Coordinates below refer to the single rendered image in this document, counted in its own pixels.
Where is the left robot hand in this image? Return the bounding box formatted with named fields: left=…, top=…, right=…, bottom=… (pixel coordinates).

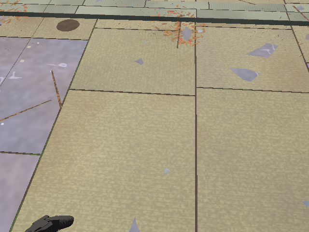
left=25, top=215, right=74, bottom=232

